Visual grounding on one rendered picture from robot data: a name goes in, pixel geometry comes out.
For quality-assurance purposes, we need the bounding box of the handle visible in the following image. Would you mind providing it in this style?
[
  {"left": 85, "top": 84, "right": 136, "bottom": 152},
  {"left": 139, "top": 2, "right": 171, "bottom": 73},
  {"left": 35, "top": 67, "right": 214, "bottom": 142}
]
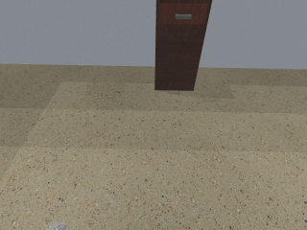
[{"left": 175, "top": 13, "right": 192, "bottom": 19}]

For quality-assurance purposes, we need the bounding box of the cabinet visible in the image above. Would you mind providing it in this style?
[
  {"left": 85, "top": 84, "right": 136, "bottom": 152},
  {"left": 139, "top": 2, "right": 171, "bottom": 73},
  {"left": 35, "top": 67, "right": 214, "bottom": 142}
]
[{"left": 154, "top": 0, "right": 212, "bottom": 91}]

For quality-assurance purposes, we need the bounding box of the drawer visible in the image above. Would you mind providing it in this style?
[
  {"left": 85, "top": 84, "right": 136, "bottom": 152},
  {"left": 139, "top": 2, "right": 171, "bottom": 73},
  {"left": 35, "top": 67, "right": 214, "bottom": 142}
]
[{"left": 158, "top": 3, "right": 208, "bottom": 24}]

